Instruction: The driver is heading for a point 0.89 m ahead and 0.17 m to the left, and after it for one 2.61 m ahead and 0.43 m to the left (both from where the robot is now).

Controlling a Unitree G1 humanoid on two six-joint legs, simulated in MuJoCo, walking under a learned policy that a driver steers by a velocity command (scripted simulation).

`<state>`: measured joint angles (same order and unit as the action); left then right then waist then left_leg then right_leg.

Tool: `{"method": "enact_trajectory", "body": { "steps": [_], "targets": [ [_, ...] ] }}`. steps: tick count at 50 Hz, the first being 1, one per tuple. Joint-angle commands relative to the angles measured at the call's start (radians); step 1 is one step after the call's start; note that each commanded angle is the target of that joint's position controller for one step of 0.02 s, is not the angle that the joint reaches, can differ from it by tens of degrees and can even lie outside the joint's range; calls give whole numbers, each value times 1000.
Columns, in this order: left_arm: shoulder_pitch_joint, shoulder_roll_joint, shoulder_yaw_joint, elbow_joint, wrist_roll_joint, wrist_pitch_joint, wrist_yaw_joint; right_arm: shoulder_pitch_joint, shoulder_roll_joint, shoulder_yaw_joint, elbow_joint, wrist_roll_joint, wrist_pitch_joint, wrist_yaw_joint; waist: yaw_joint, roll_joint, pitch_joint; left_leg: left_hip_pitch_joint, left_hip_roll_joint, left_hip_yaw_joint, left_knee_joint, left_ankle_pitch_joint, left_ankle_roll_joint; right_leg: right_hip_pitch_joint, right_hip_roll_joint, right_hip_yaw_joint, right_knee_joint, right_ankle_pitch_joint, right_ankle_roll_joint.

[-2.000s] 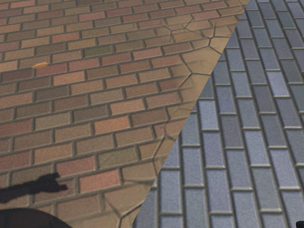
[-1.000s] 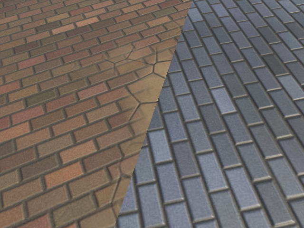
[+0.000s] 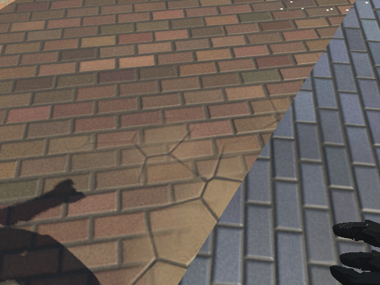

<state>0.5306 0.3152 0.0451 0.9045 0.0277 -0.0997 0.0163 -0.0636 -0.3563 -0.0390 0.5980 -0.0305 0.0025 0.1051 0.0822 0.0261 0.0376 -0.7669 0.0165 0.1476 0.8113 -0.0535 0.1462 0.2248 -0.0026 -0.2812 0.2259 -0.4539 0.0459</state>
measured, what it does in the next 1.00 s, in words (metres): goes down, turning left: left foot, then right foot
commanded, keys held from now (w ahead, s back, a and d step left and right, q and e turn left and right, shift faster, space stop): w+q+shift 0.54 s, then shift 0.22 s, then e+shift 0.24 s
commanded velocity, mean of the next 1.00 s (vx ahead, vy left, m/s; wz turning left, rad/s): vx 0.74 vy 0.00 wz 0.63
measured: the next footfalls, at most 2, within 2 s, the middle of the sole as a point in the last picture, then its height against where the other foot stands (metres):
left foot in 0.08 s outside the picture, level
right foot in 0.48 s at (234, 217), level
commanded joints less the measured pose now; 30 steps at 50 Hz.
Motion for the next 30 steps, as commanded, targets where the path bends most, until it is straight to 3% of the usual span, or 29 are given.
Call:
{"method": "enact_trajectory", "body": {
  "steps": [1, 2, 3, 4, 5, 6, 7, 8, 10, 11, 13, 16, 18, 20, 21, 22, 23, 24, 25, 26, 27, 28, 29, 30],
  "targets": [
    [-118, 204, 37, -108, 4, 1, 24, 159, -53, -2, 4, 1, -7, 1, -204, -101, -34, 421, -122, 67, -94, -31, 52, -202, -233, 20, 235, 1466, -38],
    [-158, 231, 44, -123, 8, 20, 29, 344, -91, -21, 58, 2, -11, -12, -296, -123, -125, 628, -141, 29, -96, -75, 78, -255, -250, 38, 468, 1512, -51],
    [-189, 229, 44, -139, 20, 33, 24, 573, -127, -49, 140, 11, -13, -37, -378, -98, -230, 926, -134, -68, -124, -122, 117, -415, -235, 51, 800, 1310, -61],
    [-208, 143, 31, -149, 26, 31, 2, 547, -192, -84, 147, 50, 3, -72, -321, 120, -213, 1085, -21, -256, -182, -218, 145, -685, -29, 53, 1205, 249, -43],
    [-125, 105, 9, -278, 3, 13, -4, 459, -323, -102, 84, 6, 20, -78, -190, 241, -370, 1356, 238, -855, -326, -215, 358, -1076, 55, 213, 1533, -79, 2],
    [-233, 156, 7, -305, -5, -9, 1, 507, -283, -105, 55, 4, 24, -95, -274, 23, -406, 1340, 283, -1002, -493, -315, 374, -1170, 21, 364, 1511, 23, -6],
    [-273, 149, -4, -311, -3, -22, 1, 469, -238, -96, 86, 13, 13, -105, -213, -65, -211, 1135, 257, -936, -559, -295, 319, -1157, -45, 387, 1358, 91, -20],
    [-295, 140, -9, -310, 7, -21, 5, 439, -197, -84, 109, 14, -6, -108, -147, -118, -86, 928, 208, -838, -569, -190, 279, -1078, -85, 378, 1229, 99, -19],
    [-253, 126, -18, -288, 42, 24, 8, 380, -152, -60, 108, 13, -43, -112, -52, -143, -2, 648, 112, -675, -579, -66, 242, -922, -121, 372, 1099, 43, 1],
    [-250, 124, -13, -284, 46, 47, 5, 377, -130, -52, 110, 20, -58, -104, -32, -143, 15, 558, 85, -642, -602, -67, 236, -878, -135, 369, 1004, 23, 13],
    [-375, 90, -23, -341, 37, 59, -5, 373, -133, -52, 118, 31, -77, -96, -47, -95, 72, 403, 22, -580, -659, -78, 222, -810, -140, 334, 777, 141, 31],
    [-505, 32, -44, -386, 18, 54, -33, 391, -133, -61, 126, 36, -85, -90, -91, -28, 57, 344, -49, -514, -636, -1, 153, -693, -100, 298, 555, 490, 24],
    [-526, 49, -39, -386, 1, 50, -42, 428, -150, -71, 133, 46, -84, -82, -128, -13, 29, 376, -47, -523, -615, 60, 121, -608, -67, 302, 443, 608, 9],
    [-555, 61, -34, -391, 11, 47, -46, 467, -176, -83, 142, 45, -70, -86, -149, 15, 6, 465, -9, -561, -566, 134, 103, -565, -42, 310, 420, 584, -10],
    [-494, 85, -22, -364, 17, 40, -44, 452, -176, -86, 137, 37, -66, -96, -123, 39, -27, 540, 16, -576, -497, 195, 84, -535, -56, 358, 447, 612, -28],
    [-418, 122, -9, -339, 16, 39, -39, 403, -193, -90, 118, 31, -61, -102, -72, 29, -53, 571, 9, -560, -417, 296, 59, -471, -33, 362, 400, 476, -37],
    [-233, 168, 18, -286, 21, 33, -30, 360, -212, -89, 110, 20, -61, -99, 34, -8, -151, 506, -5, -537, -195, 490, 33, -232, 15, 310, 479, 378, -51],
    [-1, 216, 47, -241, 20, 33, -11, 301, -217, -89, 103, 13, -71, -88, 181, -18, -230, 403, -36, -510, 113, 520, 7, -7, 0, 313, 472, 213, -59],
    [121, 267, 61, -215, 38, 24, 11, 297, -49, -52, 84, -3, -84, -90, 191, -233, -267, 218, -143, -441, 527, -251, -6, 140, -214, 542, 385, -101, -94],
    [-36, 295, 60, -250, 48, 11, -2, 498, 43, -14, 41, 55, -84, -103, -20, -535, -362, -21, -157, -327, 708, -493, -31, 196, -482, 1117, 145, -181, -188],
    [-172, 199, 52, -284, 21, 9, -9, 388, -63, -21, 74, 18, -69, -108, -8, -271, -223, -61, -72, -301, 633, -349, -17, 2, -421, 1134, 36, -327, -194],
    [-218, 139, 36, -268, 12, 12, -9, 302, -112, -39, 81, -1, -49, -98, -6, -113, -77, -30, -18, -289, 525, -281, -24, -155, -384, 943, 59, -175, -202],
    [-219, 124, 32, -238, 22, 10, -11, 279, -105, -43, 73, -15, -30, -85, -21, -54, 3, 9, 2, -272, 482, -287, -48, -257, -372, 830, 105, 180, -226],
    [-175, 131, 29, -197, 13, 0, -10, 265, -80, -42, 61, -27, -16, -71, -37, -61, 37, 36, 22, -285, 414, -329, -64, -312, -362, 731, 136, 465, -231]
  ]
}}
